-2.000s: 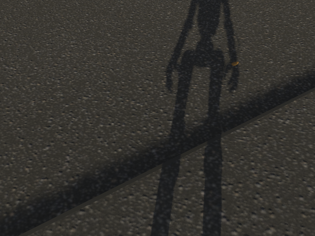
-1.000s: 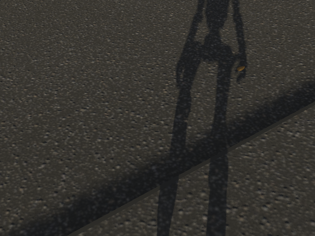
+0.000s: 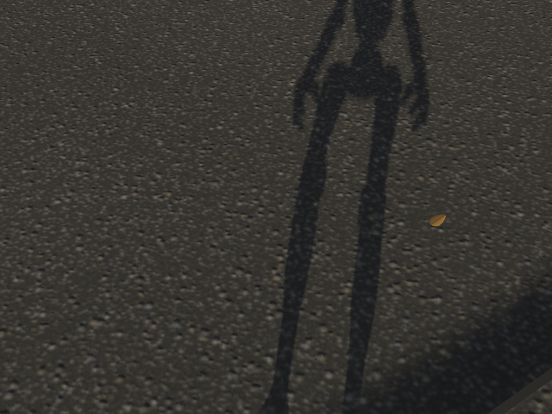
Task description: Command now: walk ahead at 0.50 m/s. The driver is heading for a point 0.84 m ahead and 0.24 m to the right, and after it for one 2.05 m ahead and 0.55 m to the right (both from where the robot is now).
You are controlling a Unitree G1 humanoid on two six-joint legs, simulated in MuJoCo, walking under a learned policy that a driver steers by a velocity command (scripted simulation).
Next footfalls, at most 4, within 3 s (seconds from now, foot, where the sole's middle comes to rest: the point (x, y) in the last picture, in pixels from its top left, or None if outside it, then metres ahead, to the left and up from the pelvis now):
0.50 left None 0.46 0.19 -0.91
0.96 right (322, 377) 0.63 -0.07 -0.91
1.50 left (324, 267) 0.98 -0.10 -0.91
2.00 right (417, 240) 1.09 -0.41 -0.91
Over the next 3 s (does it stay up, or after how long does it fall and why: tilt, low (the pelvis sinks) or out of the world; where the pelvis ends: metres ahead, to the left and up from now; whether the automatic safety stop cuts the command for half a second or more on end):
stays up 1.39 -0.33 -0.13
